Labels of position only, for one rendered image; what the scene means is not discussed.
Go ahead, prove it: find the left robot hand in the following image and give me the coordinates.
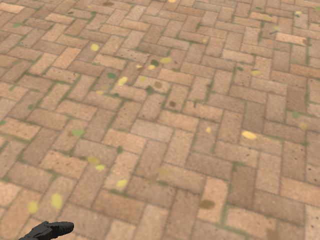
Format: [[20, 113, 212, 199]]
[[19, 221, 74, 240]]

